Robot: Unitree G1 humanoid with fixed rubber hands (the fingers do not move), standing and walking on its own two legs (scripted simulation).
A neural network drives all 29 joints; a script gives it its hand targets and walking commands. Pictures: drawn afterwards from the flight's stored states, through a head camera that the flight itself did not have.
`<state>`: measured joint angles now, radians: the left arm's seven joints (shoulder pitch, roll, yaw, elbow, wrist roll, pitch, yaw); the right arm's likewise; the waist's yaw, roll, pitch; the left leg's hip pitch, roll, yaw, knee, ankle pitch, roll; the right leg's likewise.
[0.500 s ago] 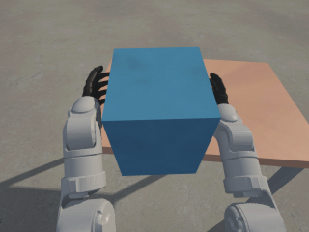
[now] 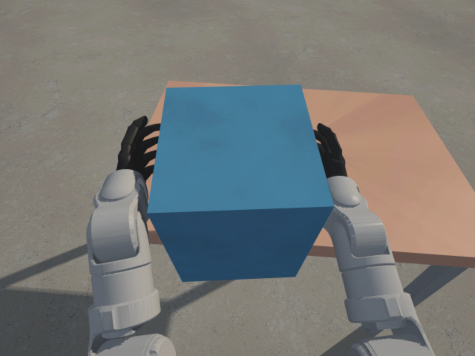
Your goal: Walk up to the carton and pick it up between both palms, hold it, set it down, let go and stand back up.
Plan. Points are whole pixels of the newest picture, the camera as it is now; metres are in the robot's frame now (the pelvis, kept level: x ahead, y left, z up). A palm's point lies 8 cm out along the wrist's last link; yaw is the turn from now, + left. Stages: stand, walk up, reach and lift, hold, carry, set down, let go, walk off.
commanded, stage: set down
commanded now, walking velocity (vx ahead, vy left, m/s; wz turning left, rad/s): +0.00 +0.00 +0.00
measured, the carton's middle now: (236, 191) +0.36 +0.00 +0.11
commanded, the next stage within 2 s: none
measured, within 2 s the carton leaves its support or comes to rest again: neither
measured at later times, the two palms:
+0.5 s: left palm (162, 157) +0.41 +0.12 +0.15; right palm (337, 169) +0.40 -0.18 +0.12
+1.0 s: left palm (160, 147) +0.42 +0.12 +0.16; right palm (336, 161) +0.41 -0.17 +0.13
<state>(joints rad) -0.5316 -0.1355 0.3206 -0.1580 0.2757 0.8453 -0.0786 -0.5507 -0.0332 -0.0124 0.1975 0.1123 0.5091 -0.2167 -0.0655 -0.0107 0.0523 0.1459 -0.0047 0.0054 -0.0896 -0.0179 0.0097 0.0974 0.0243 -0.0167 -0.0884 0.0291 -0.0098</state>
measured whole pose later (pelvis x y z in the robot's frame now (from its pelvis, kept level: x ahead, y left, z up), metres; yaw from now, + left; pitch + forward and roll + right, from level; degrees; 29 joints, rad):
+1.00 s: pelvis +0.01 +0.01 +0.00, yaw +3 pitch +8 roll +0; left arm -0.75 -0.15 0.41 0.44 0.29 0.42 0.02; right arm -0.75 0.00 -0.35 0.69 -0.22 0.21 -0.03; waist -0.09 0.03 -0.14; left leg -0.05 -0.02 -0.04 -0.09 0.00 0.02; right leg -0.08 0.00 -0.06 -0.09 0.04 0.00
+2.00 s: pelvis +0.02 +0.01 +0.00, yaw +3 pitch +14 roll +0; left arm -0.80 -0.17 0.47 0.71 0.36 0.19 0.04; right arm -0.76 0.01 -0.55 0.80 -0.37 0.08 0.05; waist -0.09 0.04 -0.19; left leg -0.16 -0.03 -0.04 -0.09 0.01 0.02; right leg -0.19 0.00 -0.06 -0.09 0.04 0.00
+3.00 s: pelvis +0.02 +0.00 +0.00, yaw +3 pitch +15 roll +0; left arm -0.80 -0.15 0.48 0.75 0.34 0.10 0.02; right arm -0.77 0.03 -0.58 0.80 -0.42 0.04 0.05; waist -0.08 0.04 -0.18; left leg -0.19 -0.02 -0.04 -0.09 0.01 0.01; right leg -0.22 0.01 -0.06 -0.09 0.05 -0.01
